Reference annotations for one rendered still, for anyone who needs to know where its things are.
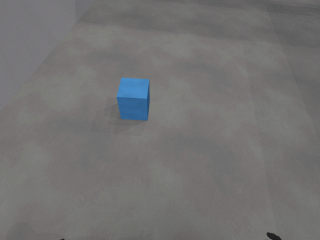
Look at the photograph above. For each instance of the carton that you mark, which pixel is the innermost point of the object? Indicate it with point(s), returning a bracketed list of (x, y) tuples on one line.
[(133, 98)]

